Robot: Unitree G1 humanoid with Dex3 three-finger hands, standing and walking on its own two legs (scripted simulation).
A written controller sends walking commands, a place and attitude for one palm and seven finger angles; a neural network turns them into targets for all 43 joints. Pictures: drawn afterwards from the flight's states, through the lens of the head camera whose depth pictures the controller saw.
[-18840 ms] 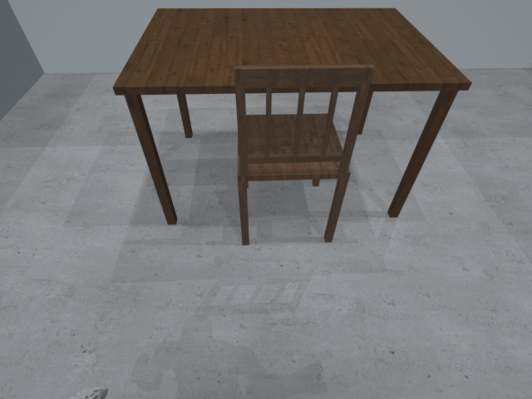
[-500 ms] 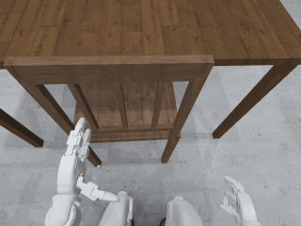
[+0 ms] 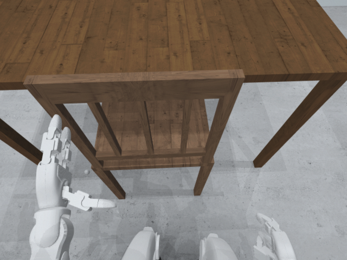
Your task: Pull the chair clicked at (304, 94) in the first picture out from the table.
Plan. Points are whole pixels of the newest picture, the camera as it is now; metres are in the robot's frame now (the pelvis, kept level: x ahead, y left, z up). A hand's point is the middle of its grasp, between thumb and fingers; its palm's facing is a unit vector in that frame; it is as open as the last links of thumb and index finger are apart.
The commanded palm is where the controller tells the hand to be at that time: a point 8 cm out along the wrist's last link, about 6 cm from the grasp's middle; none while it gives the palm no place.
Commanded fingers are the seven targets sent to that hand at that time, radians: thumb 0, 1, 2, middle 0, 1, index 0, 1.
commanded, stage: aim the fingers beside a spindle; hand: left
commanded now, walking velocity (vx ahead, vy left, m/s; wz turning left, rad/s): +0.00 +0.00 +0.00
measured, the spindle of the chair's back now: (146, 130) +0.43 +0.10 -0.01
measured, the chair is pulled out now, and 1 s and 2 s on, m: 0.00 0.00 0.00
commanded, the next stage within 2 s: push the fingers through the gap in 0.94 s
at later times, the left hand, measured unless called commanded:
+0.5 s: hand (128, 200) +0.25 +0.12 -0.03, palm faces -0.02 -1.00 +0.10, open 17.0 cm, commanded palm +0.25 +0.20 +0.03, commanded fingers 0.00 -0.50 0.30 -0.06 -0.08 -0.06 -0.08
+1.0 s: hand (110, 179) +0.27 +0.15 +0.05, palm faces +0.10 -0.99 -0.04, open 16.9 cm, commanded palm +0.25 +0.21 +0.03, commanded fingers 0.00 -0.50 0.30 -0.06 -0.08 -0.06 -0.08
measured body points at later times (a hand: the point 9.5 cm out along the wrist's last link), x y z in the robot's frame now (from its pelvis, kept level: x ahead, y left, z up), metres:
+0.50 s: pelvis +0.00 +0.00 -0.01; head +0.11 +0.01 +0.43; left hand +0.25 +0.18 -0.03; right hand +0.18 -0.24 -0.10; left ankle +0.02 +0.10 -0.63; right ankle +0.01 -0.10 -0.63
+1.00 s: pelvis +0.00 -0.01 +0.00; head +0.12 +0.01 +0.43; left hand +0.26 +0.20 +0.06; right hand +0.17 -0.25 -0.10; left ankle +0.02 +0.10 -0.63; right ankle +0.01 -0.10 -0.63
